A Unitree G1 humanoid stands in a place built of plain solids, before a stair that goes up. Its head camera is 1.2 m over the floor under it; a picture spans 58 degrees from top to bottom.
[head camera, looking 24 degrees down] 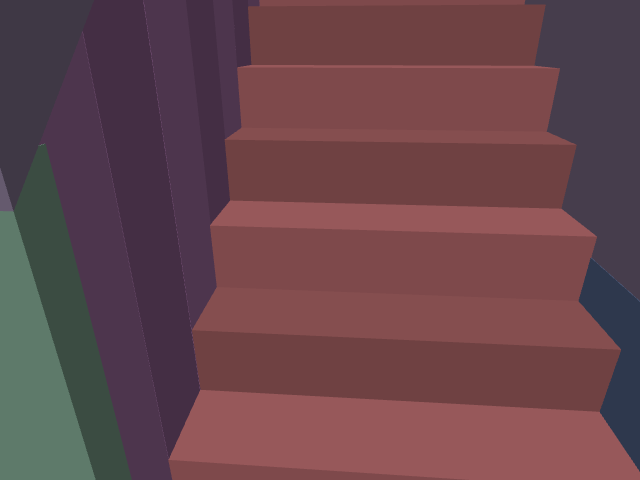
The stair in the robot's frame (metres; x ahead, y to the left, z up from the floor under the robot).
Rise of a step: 0.19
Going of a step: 0.21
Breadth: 1.00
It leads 4 degrees to the right of straight ahead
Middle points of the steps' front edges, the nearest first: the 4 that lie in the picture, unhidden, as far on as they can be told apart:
0.83 -0.19 0.57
1.04 -0.20 0.76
1.25 -0.22 0.95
1.46 -0.23 1.14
